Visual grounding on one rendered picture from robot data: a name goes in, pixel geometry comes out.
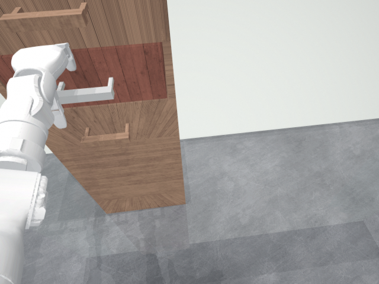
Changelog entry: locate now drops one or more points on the handle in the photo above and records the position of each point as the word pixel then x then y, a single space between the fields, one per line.
pixel 85 94
pixel 44 20
pixel 107 139

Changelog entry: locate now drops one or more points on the robot left hand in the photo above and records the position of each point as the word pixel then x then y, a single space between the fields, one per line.
pixel 53 58

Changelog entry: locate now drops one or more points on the left robot forearm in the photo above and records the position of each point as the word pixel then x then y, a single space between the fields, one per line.
pixel 25 118

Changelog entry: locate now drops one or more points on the drawer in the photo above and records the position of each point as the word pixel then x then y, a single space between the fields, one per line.
pixel 138 71

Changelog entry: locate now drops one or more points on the cabinet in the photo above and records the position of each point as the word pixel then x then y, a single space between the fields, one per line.
pixel 147 172

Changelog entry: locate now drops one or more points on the robot left upper arm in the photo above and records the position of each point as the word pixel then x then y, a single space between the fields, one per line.
pixel 23 199

